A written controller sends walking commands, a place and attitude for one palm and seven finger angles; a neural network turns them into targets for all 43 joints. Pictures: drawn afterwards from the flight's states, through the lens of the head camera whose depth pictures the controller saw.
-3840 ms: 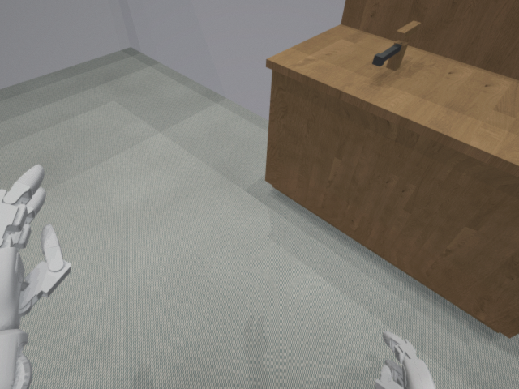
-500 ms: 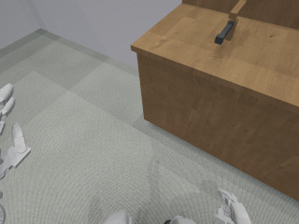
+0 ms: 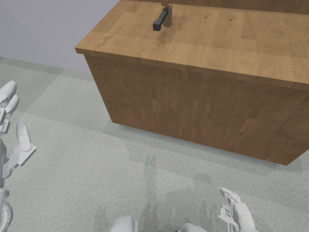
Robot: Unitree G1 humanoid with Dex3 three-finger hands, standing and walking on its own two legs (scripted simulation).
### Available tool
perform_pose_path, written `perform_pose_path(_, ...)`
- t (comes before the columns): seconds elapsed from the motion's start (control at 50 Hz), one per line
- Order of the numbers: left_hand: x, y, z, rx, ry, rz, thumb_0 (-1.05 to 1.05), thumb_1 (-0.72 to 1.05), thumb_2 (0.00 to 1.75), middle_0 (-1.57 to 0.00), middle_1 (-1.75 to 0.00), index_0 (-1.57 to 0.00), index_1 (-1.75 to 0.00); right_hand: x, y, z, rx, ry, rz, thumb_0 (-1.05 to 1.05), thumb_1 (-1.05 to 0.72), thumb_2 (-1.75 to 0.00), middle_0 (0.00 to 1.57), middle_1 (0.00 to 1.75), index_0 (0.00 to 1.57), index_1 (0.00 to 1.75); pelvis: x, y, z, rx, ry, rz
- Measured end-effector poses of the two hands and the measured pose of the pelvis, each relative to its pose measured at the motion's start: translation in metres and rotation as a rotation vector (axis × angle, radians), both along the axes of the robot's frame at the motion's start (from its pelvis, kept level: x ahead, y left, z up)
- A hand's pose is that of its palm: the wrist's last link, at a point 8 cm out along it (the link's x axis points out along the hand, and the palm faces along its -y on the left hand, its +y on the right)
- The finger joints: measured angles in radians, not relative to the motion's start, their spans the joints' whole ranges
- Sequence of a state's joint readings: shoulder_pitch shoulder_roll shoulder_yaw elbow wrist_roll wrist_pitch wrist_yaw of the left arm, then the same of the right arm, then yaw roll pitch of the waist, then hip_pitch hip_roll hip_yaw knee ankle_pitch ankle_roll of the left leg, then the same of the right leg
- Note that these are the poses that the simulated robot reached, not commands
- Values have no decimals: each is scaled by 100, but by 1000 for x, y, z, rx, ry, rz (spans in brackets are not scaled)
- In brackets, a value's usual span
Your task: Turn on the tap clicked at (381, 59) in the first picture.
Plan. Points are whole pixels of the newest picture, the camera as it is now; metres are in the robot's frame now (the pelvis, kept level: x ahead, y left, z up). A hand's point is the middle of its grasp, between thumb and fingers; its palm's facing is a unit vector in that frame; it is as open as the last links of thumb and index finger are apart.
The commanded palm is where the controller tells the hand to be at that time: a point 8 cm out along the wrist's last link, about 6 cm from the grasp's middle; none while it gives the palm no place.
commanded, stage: turn to face it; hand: left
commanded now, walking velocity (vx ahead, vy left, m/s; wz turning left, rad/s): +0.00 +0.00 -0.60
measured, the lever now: (157, 26) +0.86 +0.06 +0.07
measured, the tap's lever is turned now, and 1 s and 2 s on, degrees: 0 0 0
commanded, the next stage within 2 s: take the last steps up to it in 0.98 s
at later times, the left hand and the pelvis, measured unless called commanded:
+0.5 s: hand (76, 155) +0.22 +0.15 +0.19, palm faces +0.18 -0.86 -0.48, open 7.4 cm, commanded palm +0.18 +0.19 +0.20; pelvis -0.05 -0.03 +0.01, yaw -17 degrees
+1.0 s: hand (127, 156) +0.22 +0.06 +0.19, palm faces -0.05 -0.89 -0.45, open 7.4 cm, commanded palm +0.19 +0.12 +0.20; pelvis -0.09 -0.05 +0.01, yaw -29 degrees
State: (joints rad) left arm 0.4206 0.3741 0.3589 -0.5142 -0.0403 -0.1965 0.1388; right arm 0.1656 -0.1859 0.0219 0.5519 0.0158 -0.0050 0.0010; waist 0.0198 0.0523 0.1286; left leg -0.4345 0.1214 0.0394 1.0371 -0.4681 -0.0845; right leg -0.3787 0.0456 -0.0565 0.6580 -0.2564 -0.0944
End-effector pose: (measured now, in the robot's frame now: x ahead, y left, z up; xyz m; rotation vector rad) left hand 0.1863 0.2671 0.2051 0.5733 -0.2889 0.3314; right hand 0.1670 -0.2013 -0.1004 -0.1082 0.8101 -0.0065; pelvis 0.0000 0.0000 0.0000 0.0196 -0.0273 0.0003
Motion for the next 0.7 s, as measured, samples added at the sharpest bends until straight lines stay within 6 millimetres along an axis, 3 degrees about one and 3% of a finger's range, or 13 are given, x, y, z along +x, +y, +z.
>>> perform_pose_path(0.1, -1, -21, 8, 17, 38, -71, 2, 89, 90, -22, -31, -22, -30, -40, -35, 5, -42, 68, -106, 1, -91, -90, 21, 30, 20, 30, -10, -9, 10, 20, 18, -62)
perform_pose_path(0.24, -2, -32, 9, -15, 18, -121, 2, 89, 90, -22, -31, -22, -30, -81, -77, 21, -130, 89, -201, 1, -91, -90, 20, 30, 20, 30, -25, -14, 15, 38, 46, -136)
perform_pose_path(0.32, -2, -38, 0, -56, -2, -170, 2, 89, 90, -22, -31, -22, -30, -95, -88, 31, -166, 58, -239, 1, -91, -90, 20, 30, 20, 30, -37, -12, 11, 34, 51, -169)
perform_pose_path(0.44, -2, -57, 1, -17, -5, -226, 2, 89, 90, -22, -31, -21, -30, -114, -86, 33, -118, -24, -302, 1, -91, -90, 20, 30, 20, 30, -51, -22, 10, 22, 31, -236)
perform_pose_path(0.6, 10, -121, -8, 14, 5, -306, 2, 89, 90, -21, -31, -21, -30, -148, -94, -5, -5, -1, -322, 1, -90, -90, 21, 30, 20, 30, -71, -52, -4, -22, 16, -338)
perform_pose_path(0.7, 12, -157, -7, 0, 57, -419, 2, 89, 90, -22, -31, -22, -30, -186, -117, 0, -29, 72, -422, 1, -90, -90, 21, 30, 21, 30, -83, -58, 6, 7, 22, -403)
